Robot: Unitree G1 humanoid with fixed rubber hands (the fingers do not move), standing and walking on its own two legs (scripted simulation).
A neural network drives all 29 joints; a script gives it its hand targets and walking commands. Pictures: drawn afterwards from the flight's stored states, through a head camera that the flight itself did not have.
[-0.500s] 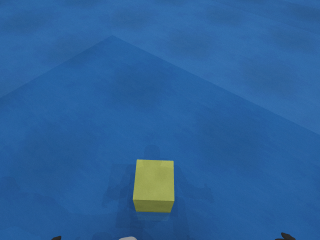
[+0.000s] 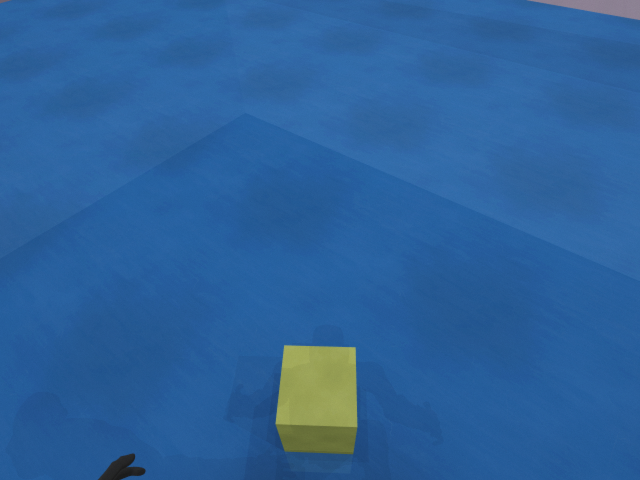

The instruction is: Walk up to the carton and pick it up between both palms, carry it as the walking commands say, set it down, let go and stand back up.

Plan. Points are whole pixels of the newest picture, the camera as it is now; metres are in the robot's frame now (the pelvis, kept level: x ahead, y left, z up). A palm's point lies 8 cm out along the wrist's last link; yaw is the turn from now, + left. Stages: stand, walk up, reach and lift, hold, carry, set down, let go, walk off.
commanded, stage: walk up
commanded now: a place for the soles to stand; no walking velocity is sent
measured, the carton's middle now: (319, 400) +0.46 +0.05 -0.65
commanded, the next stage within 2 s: stand in 1.44 s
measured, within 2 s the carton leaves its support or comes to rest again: neither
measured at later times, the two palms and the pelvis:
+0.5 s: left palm out of the picture +0.06 +0.35 -0.11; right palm out of the picture +0.07 -0.30 -0.12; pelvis -0.02 +0.02 -0.01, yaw +2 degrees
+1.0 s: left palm out of the picture +0.00 +0.34 -0.13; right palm out of the picture +0.08 -0.26 -0.12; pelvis -0.04 +0.03 -0.01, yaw +2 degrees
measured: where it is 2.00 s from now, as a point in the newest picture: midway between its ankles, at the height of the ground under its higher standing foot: outside the picture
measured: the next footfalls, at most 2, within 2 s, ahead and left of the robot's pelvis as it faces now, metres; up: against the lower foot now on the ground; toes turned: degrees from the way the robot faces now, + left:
left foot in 0.80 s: +0.01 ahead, +0.16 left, +0.00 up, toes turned -3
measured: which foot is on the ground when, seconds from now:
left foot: down 0.00-0.62, up 0.64-0.78, down 0.80-1.00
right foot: down 0.00-1.00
